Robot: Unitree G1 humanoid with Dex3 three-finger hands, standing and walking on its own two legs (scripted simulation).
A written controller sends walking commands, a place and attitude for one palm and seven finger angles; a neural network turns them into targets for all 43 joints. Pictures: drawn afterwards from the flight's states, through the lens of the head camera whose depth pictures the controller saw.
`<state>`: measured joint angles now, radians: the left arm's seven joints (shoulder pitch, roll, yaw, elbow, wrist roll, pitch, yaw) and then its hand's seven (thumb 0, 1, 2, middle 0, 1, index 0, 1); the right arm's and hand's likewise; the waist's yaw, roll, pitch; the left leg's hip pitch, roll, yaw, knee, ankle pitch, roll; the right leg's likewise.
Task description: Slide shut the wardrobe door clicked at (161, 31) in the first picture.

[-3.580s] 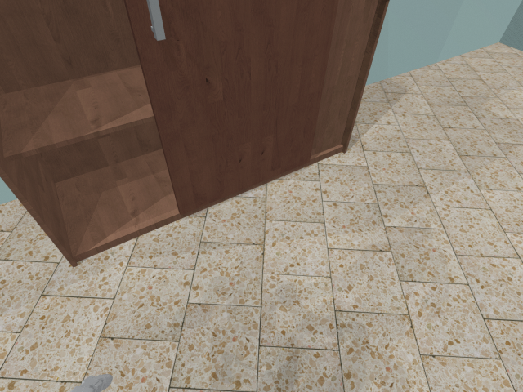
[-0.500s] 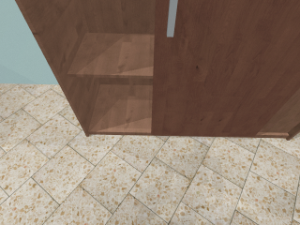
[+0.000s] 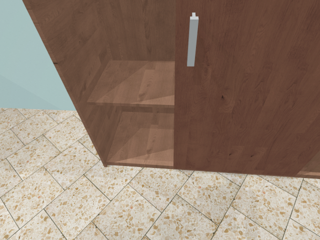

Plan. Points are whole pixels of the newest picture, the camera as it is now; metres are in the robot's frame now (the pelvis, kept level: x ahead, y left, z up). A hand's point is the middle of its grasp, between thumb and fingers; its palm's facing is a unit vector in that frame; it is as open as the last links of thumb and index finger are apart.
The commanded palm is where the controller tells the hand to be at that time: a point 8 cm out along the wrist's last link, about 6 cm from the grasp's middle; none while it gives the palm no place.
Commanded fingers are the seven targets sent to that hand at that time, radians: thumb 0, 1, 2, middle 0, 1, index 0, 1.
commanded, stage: take the last steps up to it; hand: right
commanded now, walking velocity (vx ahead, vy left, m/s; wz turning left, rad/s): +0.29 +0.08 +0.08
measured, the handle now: (192, 40) +0.68 -0.07 +0.19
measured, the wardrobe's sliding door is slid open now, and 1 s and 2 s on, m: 0.48 0.48 0.48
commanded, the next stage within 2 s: come to a stop and stand still in 0.36 s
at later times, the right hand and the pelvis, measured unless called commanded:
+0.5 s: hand (202, 210) +0.26 -0.10 -0.16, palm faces +0.02 +0.98 -0.21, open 7.3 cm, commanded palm none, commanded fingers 0.00 -0.90 -0.90 0.20 0.30 0.20 0.30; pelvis +0.17 +0.07 +0.00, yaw +1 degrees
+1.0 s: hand (220, 221) +0.23 -0.16 -0.18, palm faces +0.06 +0.97 -0.22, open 7.4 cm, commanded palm none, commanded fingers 0.00 -0.90 -0.90 0.20 0.30 0.20 0.30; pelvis +0.20 +0.04 +0.00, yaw +1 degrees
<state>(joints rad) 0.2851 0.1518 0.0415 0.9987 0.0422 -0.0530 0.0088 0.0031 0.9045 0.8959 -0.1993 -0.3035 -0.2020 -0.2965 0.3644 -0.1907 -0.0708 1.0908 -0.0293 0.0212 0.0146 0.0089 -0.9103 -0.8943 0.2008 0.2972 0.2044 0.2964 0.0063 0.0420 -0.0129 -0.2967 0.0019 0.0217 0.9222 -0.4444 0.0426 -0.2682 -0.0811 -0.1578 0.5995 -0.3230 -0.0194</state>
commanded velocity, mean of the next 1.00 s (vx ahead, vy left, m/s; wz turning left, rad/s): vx -0.02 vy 0.02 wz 0.01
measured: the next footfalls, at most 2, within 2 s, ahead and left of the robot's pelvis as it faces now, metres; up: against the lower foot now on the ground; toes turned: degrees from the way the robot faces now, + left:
left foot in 0.38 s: +0.26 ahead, +0.16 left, +0.00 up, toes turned +11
right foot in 0.86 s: +0.28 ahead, -0.05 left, +0.00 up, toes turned -3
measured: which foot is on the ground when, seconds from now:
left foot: up 0.00-0.36, down 0.38-0.86, up 0.88-1.00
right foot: down 0.00-0.38, up 0.40-0.84, down 0.86-1.00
